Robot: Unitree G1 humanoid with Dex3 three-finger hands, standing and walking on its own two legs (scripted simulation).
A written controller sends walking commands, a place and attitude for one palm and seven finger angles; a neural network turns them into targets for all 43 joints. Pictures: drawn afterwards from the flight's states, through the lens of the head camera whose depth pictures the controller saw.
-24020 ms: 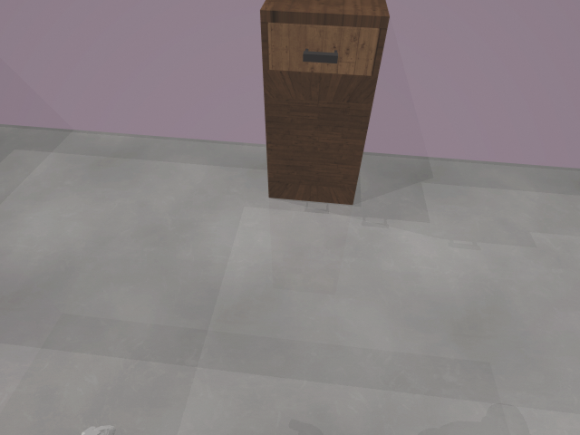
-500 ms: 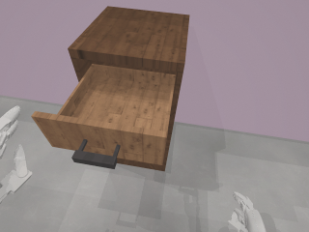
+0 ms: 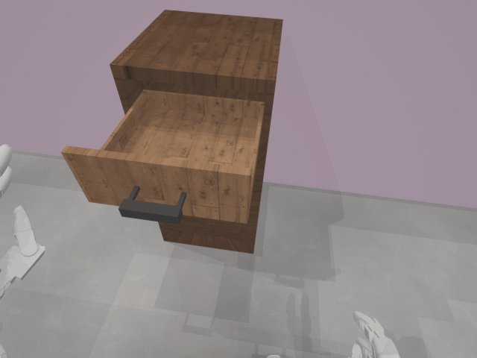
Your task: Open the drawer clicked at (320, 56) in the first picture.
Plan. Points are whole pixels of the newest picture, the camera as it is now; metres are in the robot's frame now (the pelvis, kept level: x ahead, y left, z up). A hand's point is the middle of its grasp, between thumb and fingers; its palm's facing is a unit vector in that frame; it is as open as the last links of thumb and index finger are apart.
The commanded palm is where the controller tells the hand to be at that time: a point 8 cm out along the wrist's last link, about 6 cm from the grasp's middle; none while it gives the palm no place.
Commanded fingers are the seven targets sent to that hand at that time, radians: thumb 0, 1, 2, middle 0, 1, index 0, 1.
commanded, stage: step back with the hand held close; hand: left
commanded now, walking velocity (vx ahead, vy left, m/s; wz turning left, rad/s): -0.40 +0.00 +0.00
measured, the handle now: (155, 202) +0.42 +0.18 +0.00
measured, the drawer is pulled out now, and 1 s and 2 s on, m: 0.30 0.30 0.30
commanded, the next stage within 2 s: stop stepping back and stand still in 0.30 s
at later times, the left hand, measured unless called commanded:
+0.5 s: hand (16, 350) +0.10 +0.20 +0.20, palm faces +0.32 -0.85 -0.41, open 7.4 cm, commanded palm +0.04 +0.26 +0.20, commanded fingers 0.00 0.90 0.90 -0.20 -0.30 -0.20 -0.30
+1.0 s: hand out of the picture +0.05 +0.22 +0.19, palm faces +0.37 -0.83 -0.42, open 7.4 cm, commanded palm -0.01 +0.27 +0.20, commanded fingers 0.00 0.90 0.90 -0.20 -0.30 -0.20 -0.30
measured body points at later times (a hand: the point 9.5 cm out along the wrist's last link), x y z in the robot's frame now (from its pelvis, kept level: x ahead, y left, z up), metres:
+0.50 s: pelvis -0.10 -0.02 +0.02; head -0.09 -0.01 +0.47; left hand +0.08 +0.24 +0.22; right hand +0.07 -0.24 -0.06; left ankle -0.10 +0.12 -0.66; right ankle -0.05 -0.10 -0.71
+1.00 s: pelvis -0.14 -0.01 +0.02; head -0.15 +0.00 +0.47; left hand +0.02 +0.26 +0.21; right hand -0.01 -0.25 -0.07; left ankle -0.14 +0.11 -0.71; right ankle -0.05 -0.10 -0.71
